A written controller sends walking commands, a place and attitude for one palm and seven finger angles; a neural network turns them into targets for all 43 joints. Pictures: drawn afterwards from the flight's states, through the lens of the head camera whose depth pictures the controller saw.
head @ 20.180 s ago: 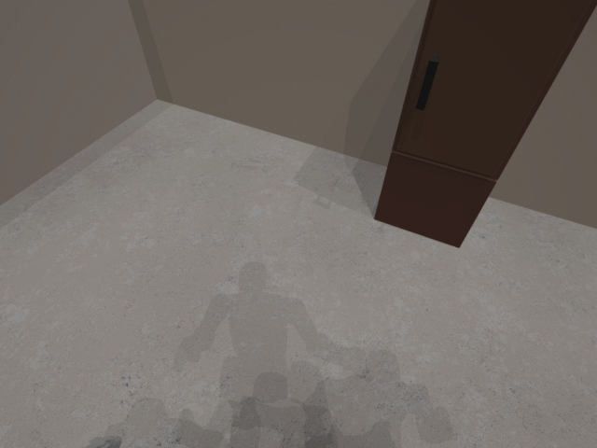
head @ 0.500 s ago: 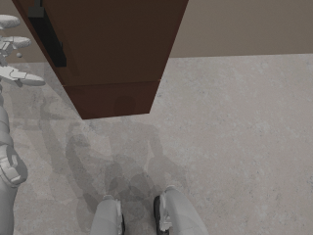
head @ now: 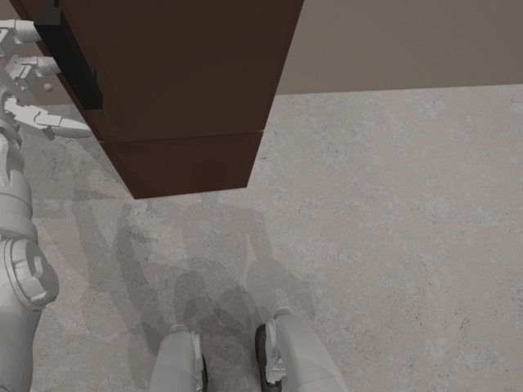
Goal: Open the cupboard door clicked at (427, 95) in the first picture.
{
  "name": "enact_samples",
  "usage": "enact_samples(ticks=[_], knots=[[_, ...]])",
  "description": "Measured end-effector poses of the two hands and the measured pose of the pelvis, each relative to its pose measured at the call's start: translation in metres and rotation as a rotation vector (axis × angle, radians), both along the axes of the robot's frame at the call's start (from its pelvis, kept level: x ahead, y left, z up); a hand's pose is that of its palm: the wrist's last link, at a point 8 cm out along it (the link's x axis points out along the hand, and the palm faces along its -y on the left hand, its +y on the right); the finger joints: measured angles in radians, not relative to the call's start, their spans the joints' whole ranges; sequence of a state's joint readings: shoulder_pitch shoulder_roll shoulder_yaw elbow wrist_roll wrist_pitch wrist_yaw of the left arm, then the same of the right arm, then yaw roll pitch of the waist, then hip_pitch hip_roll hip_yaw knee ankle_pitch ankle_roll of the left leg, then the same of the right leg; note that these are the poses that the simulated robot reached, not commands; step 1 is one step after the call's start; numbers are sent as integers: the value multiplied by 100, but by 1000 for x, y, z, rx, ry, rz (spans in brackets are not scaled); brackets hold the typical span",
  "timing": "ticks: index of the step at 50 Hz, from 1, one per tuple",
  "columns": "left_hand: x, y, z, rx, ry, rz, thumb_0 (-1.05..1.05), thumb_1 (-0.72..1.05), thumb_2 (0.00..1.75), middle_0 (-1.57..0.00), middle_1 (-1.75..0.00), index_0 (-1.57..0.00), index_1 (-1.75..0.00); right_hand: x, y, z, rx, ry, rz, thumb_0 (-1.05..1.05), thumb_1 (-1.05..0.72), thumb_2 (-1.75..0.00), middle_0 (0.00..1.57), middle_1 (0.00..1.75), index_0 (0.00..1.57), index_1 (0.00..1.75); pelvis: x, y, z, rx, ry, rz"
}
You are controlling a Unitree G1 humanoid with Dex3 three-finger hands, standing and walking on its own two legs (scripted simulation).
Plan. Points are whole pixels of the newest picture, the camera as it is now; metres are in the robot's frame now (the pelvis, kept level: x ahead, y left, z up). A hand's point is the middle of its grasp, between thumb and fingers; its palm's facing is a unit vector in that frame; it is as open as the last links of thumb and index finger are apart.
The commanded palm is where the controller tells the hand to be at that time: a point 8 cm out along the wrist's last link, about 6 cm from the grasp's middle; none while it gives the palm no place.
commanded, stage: slide the fingers in behind the handle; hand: left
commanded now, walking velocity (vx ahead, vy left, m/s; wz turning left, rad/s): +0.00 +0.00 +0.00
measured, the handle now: (74, 52) +0.59 +0.21 +0.05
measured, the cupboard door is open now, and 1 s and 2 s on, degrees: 0 0 1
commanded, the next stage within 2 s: close the thumb around the handle in 1.16 s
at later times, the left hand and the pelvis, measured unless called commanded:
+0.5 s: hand (81, 86) +0.53 +0.20 +0.05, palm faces +0.06 -1.00 -0.02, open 14.0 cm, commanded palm +0.51 +0.23 +0.05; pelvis +0.00 -0.01 +0.00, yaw +1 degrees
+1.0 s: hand (91, 87) +0.53 +0.18 +0.05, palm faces +0.07 -1.00 -0.03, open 14.1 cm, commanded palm +0.51 +0.22 +0.05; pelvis +0.00 -0.01 +0.00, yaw +1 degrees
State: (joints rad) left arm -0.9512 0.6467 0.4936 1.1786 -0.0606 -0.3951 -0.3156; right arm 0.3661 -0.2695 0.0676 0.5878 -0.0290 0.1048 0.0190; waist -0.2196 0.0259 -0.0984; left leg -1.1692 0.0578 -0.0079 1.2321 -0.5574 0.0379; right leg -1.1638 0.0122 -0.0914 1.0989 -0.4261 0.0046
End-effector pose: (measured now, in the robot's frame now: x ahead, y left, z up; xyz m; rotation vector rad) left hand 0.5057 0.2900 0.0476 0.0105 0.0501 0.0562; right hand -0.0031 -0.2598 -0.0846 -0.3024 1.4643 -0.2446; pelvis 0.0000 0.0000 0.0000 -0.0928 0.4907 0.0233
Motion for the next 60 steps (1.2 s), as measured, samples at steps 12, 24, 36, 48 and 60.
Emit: enact_samples(ticks=[12, 24, 36, 48, 60], knots=[[-2, -14, 5, 6, -15, -5, -1, -50, 30, -30, -120, -30, -120, 4, 4, -4, 33, -4, -2, 0, -91, -90, 21, 30, 20, 30, 3, -2, 3, 9, -8, 0], [-1, -38, 3, 3, -21, 2, -1, -50, 30, -30, -120, -30, -120, 13, -3, -7, 33, -31, 12, 0, -91, -90, 20, 30, 20, 30, 4, -5, 2, 17, -13, 1], [-3, -53, 5, 8, -21, 9, -1, -50, 30, -30, -120, -29, -120, 10, -4, -9, 52, -26, 8, 0, -91, -90, 20, 30, 20, 30, 3, -9, 3, 25, -19, 2], [-4, -54, 5, 15, -23, 20, -1, -50, 30, -29, -120, -27, -120, 5, -8, -10, 48, -16, 10, 0, -91, -90, 20, 30, 20, 30, 1, -12, 2, 27, -20, 5], [2, -55, 2, 12, -19, 16, -1, -50, 30, -30, -120, -28, -120, 4, -9, -10, 36, -8, 18, 0, -91, -90, 20, 30, 20, 30, 0, -10, -1, 24, -8, 8]])
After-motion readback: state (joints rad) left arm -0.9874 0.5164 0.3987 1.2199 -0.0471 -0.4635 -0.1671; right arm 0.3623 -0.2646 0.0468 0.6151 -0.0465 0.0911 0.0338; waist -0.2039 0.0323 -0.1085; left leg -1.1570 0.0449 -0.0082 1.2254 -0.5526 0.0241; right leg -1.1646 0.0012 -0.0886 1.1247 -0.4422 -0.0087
